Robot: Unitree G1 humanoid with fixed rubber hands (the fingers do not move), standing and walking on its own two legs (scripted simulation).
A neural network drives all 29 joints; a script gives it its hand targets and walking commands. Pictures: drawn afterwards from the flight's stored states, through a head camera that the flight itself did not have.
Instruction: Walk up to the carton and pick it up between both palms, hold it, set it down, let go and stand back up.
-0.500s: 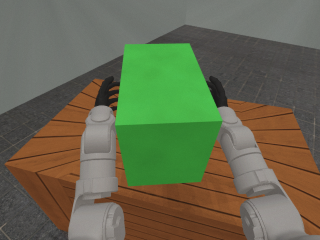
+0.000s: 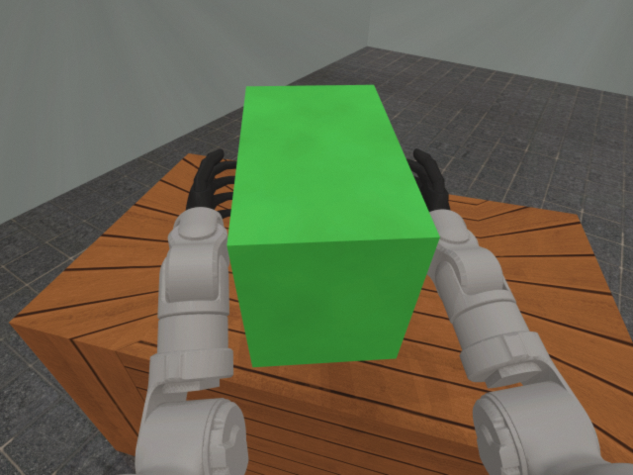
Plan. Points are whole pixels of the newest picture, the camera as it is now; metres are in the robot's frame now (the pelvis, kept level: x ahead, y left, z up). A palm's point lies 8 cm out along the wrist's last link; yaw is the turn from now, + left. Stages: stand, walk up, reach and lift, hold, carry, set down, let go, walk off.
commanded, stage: hold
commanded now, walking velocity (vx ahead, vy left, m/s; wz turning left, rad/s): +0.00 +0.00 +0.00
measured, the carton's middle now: (317, 215) +0.40 +0.00 +0.16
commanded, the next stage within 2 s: none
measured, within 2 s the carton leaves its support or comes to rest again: neither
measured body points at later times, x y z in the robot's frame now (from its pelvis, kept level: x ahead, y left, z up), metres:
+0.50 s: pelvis +0.00 +0.00 +0.00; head -0.05 +0.03 +0.45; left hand +0.38 +0.14 +0.20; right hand +0.38 -0.14 +0.19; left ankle +0.02 +0.12 -0.75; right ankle +0.01 -0.13 -0.75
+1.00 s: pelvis +0.00 +0.00 +0.00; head -0.06 +0.03 +0.45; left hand +0.38 +0.14 +0.20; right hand +0.37 -0.14 +0.20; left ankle +0.02 +0.12 -0.75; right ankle +0.01 -0.13 -0.75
